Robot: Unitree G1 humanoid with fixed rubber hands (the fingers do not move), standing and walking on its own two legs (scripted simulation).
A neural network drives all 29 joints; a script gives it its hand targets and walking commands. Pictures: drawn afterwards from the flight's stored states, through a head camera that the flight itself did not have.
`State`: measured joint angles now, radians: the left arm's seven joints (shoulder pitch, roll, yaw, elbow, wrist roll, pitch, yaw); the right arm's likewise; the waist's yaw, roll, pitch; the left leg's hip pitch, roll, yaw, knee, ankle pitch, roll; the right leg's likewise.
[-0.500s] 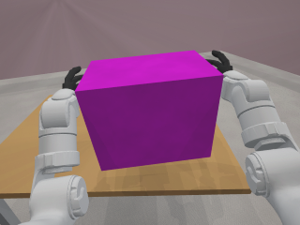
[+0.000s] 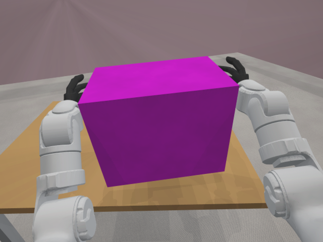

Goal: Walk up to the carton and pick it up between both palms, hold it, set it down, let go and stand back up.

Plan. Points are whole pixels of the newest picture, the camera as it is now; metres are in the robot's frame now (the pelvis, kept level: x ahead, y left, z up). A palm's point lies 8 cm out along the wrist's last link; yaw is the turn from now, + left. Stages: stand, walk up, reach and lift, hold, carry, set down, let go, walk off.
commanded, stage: hold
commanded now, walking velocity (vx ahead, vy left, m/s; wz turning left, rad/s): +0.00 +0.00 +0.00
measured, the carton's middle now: (159, 119) +0.37 +0.01 +0.22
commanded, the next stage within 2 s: none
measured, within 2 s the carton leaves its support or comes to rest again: neither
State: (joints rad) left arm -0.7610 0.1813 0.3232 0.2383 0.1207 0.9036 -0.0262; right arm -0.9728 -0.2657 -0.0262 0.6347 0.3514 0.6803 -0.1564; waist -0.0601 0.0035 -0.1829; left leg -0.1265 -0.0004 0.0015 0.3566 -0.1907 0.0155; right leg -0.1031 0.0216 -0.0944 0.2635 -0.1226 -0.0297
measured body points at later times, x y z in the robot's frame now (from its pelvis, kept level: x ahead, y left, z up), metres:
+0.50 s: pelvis +0.00 +0.00 +0.00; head -0.09 +0.01 +0.44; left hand +0.37 +0.19 +0.28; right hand +0.38 -0.19 +0.30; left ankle +0.00 +0.10 -0.75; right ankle +0.02 -0.10 -0.75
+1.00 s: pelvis -0.01 +0.00 +0.00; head -0.09 +0.01 +0.44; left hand +0.37 +0.20 +0.27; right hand +0.38 -0.18 +0.30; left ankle +0.00 +0.10 -0.75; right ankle +0.02 -0.10 -0.75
